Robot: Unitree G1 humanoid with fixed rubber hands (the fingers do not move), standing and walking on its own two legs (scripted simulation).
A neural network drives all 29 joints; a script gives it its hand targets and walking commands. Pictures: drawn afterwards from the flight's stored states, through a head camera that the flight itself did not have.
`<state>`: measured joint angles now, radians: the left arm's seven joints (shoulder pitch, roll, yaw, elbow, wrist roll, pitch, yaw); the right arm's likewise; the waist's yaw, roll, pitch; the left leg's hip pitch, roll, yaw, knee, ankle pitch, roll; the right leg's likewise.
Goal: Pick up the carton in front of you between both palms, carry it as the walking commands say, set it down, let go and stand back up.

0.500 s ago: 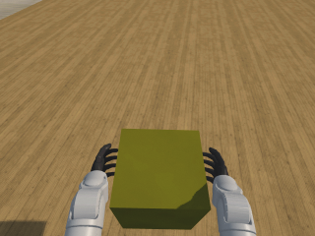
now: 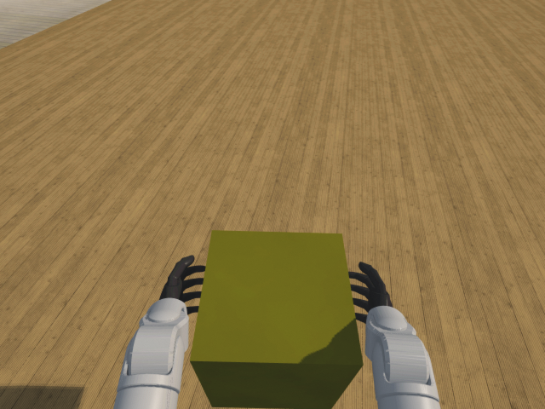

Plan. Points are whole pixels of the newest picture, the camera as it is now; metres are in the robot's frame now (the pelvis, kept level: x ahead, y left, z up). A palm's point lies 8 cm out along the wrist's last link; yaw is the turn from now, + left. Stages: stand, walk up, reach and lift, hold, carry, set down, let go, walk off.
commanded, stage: carry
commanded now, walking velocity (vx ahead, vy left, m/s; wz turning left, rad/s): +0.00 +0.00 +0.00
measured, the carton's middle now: (274, 324) +0.31 +0.00 -0.05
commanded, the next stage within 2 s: hold in 1.22 s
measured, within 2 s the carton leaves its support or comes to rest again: neither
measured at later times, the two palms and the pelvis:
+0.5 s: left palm (163, 325) +0.25 +0.15 +0.05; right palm (382, 333) +0.25 -0.14 +0.04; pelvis -0.04 +0.00 +0.01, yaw +0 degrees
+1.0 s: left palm (155, 337) +0.23 +0.16 +0.05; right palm (379, 345) +0.23 -0.14 +0.04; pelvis -0.05 +0.01 +0.00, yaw +0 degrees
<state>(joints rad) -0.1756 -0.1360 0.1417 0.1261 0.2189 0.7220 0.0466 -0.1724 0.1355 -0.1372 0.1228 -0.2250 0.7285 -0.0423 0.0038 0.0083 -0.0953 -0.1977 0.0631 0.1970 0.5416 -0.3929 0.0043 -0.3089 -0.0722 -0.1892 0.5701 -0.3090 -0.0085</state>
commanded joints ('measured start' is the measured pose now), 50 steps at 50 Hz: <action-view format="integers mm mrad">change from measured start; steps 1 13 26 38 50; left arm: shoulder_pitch -416 -449 -472 -467 -463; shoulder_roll -901 -915 -936 -933 -931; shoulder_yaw -570 -529 -533 -536 -536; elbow -67 -7 -2 -9 -11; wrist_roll -254 -234 -240 -241 -241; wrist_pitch -37 -31 -29 -27 -26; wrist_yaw -248 -254 -261 -261 -260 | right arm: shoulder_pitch -430 -469 -489 -485 -481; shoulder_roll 890 906 926 924 922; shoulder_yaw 565 531 532 536 537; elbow -83 -22 -16 -24 -26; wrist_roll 254 242 248 250 250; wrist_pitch -45 -39 -37 -37 -36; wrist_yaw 237 248 256 255 254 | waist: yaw -4 -4 -4 -3 -4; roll -6 -3 -5 -6 -5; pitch -292 -221 -221 -228 -231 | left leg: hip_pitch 89 40 13 0 -7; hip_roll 109 112 112 111 110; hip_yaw -78 -97 -109 -114 -117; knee -31 -102 -131 -133 -131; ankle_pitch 585 383 289 280 288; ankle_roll -3 8 20 25 29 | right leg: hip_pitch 161 133 118 109 105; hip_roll -104 -104 -104 -104 -103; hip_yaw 89 103 107 107 105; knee -20 -93 -123 -124 -120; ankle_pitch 555 368 287 274 273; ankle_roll -13 -9 -5 -1 2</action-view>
